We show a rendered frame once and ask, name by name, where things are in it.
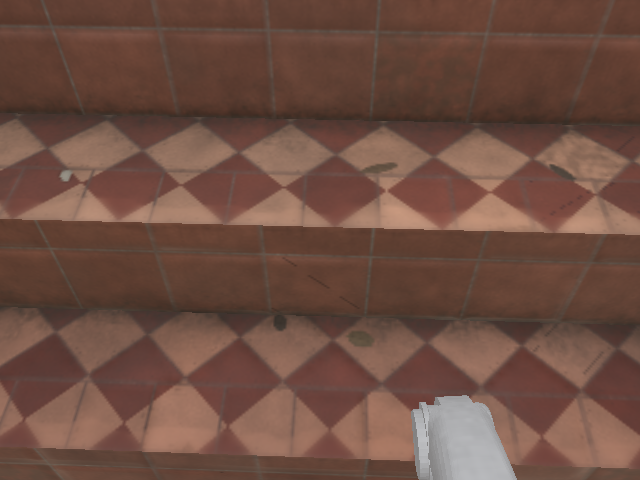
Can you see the robot right shin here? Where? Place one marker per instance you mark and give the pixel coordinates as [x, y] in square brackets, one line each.
[486, 408]

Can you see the robot right thigh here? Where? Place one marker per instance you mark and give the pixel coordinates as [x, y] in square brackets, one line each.
[455, 439]

